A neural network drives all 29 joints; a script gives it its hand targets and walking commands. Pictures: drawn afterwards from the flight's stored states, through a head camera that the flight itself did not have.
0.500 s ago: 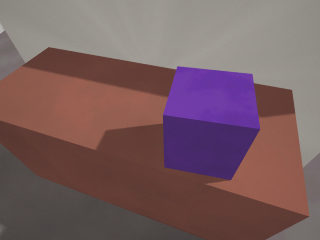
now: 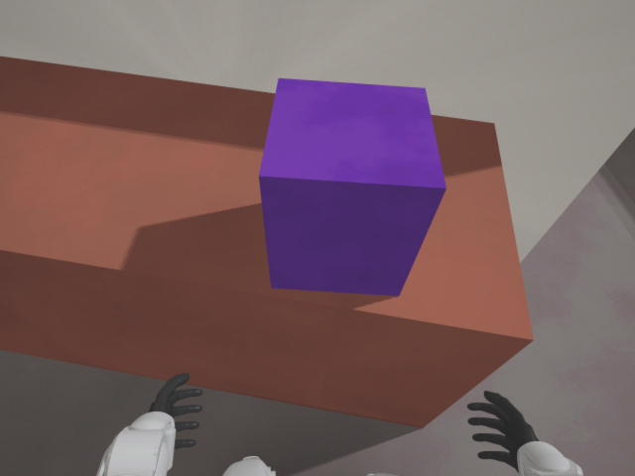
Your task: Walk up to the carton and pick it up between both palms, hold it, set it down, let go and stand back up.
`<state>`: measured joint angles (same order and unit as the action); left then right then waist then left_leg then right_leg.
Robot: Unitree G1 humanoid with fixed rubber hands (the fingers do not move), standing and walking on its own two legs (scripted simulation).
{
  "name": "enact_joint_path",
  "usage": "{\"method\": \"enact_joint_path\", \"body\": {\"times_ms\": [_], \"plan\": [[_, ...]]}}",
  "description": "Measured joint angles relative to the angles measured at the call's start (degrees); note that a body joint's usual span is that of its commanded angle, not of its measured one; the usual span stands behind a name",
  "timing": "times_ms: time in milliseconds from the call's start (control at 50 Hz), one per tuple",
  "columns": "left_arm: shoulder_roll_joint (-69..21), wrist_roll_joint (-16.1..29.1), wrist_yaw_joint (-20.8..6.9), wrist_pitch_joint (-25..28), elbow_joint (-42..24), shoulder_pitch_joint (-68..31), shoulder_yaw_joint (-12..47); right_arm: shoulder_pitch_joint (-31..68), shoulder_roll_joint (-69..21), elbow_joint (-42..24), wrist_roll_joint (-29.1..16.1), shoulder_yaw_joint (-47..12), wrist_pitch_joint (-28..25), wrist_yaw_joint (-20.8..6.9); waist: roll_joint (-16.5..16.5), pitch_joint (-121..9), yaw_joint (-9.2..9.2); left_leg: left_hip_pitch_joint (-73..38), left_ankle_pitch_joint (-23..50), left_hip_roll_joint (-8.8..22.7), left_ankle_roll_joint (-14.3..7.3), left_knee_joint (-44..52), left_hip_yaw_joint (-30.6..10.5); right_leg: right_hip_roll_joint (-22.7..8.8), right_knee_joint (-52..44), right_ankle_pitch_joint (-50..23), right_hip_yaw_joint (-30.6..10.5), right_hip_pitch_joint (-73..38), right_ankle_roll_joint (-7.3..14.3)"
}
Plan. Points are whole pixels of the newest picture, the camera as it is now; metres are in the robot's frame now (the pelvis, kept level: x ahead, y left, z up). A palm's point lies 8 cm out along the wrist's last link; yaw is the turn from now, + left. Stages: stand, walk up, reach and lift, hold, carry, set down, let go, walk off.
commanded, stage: reach and lift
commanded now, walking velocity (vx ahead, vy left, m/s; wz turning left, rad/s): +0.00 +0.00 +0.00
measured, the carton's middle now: (343, 194) +0.50 -0.01 +0.03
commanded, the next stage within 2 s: none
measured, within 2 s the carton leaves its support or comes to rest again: neither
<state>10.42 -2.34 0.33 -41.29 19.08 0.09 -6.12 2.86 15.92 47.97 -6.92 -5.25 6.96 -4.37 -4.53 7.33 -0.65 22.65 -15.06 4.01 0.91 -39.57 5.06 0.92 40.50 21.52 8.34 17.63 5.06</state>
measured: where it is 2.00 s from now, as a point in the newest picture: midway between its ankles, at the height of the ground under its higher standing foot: outside the picture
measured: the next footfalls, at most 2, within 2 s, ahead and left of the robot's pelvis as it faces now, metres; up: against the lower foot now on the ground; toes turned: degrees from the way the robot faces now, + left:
none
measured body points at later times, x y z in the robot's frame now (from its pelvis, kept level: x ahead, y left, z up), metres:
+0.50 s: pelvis +0.00 -0.01 +0.01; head +0.05 +0.01 +0.46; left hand +0.18 +0.23 -0.08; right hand +0.20 -0.20 -0.07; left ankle +0.06 +0.13 -0.72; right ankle +0.01 -0.06 -0.72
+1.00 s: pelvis +0.05 +0.01 +0.03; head +0.05 +0.04 +0.48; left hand +0.23 +0.22 -0.05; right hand +0.23 -0.21 -0.03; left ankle +0.06 +0.13 -0.72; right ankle +0.01 -0.06 -0.72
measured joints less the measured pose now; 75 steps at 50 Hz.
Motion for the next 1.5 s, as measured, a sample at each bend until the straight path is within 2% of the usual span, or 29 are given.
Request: {"method": "enact_joint_path", "body": {"times_ms": [140,200,260,360,420,500,660,760,980,1080,1320,1500], "plan": [[-0.3,-0.1,0.5,2.1,4.5,5.5,-0.7,-8.8,-1.7,-13.0,1.9,3.1,3.4,2.2,-0.7,-1.8,3.26,0.9,1.9,0.0,0.5,2.4,-0.2,1.4,-0.6,-1.4,-1.7,2.5,0.8],[1.9,1.7,1.0,4.1,2.5,6.6,-0.8,-9.5,-5.6,-18.4,2.8,3.3,4.5,3.3,-1.1,-2.0,4.18,2.9,1.6,-0.1,0.9,1.1,-1.8,2.0,0.4,-1.3,-1.5,4.4,1.4],[4.0,3.3,1.2,5.8,-0.1,6.4,-0.3,-8.4,-9.3,-20.0,3.5,2.5,4.3,4.4,-1.3,-1.9,4.06,3.9,1.9,-0.3,1.5,0.8,-2.8,2.0,0.6,-1.2,-0.6,5.1,1.8],[5.2,4.7,0.2,7.6,-1.8,5.4,0.8,-6.4,-12.3,-18.8,4.5,2.0,2.5,6.6,-1.0,-1.5,2.74,2.9,2.7,-1.2,1.6,2.3,-3.8,1.3,-0.6,-1.4,0.5,3.6,1.4],[4.8,5.7,0.3,9.7,-2.5,6.1,1.8,-6.5,-12.1,-18.3,4.9,2.5,0.3,6.9,-0.5,-1.2,2.16,1.0,3.2,-1.5,1.3,4.3,-3.4,1.1,-2.5,-2.0,0.1,1.9,1.0],[3.5,5.9,0.4,13.1,-1.5,8.0,2.5,-8.4,-10.3,-17.5,5.1,3.5,-2.8,6.2,-0.1,-1.2,1.88,-2.7,4.1,-1.7,0.7,8.2,-2.3,1.1,-6.2,-3.4,-1.0,-1.4,0.4],[2.1,6.9,1.9,23.6,1.5,12.1,4.3,-13.8,-6.9,-17.2,4.4,5.3,-9.2,3.7,0.1,-3.2,3.16,-6.9,5.5,-2.0,-0.1,14.3,-0.5,1.2,-12.5,-5.6,-2.9,-5.0,-0.5],[1.9,7.1,2.1,29.4,3.5,12.8,5.3,-14.1,-7.0,-15.3,3.8,5.5,-12.8,2.6,-0.1,-4.7,3.07,-8.4,5.7,-2.3,-0.3,16.1,-0.5,1.1,-15.1,-6.2,-3.0,-6.9,-0.8],[0.1,5.9,3.3,35.1,3.5,13.3,7.2,-12.7,-7.2,-12.2,2.1,6.2,-16.6,0.9,0.5,-7.0,2.85,-11.7,4.6,-2.9,-0.9,17.7,-0.1,0.8,-18.6,-6.4,-3.5,-11.1,-1.6],[-0.7,5.4,3.7,37.8,3.2,14.0,7.6,-12.9,-6.5,-12.9,1.2,6.7,-18.0,0.6,0.9,-7.8,2.51,-13.0,4.2,-3.1,-1.1,18.3,0.0,0.6,-19.7,-6.3,-3.6,-12.5,-1.9],[-1.1,5.4,3.1,46.8,5.9,12.6,6.6,-12.7,-5.5,-13.3,-2.7,4.8,-22.4,1.7,1.1,-8.5,2.07,-13.9,3.4,-3.1,-1.1,18.2,0.3,0.6,-19.6,-5.7,-4.0,-13.3,-2.0],[-0.6,7.3,2.5,52.0,9.7,7.5,6.7,-8.6,-5.8,-12.0,-4.0,3.5,-24.7,3.0,1.8,-8.6,1.52,-13.2,3.4,-3.1,-1.0,17.3,0.2,0.6,-18.0,-5.2,-3.9,-12.4,-1.9]]}}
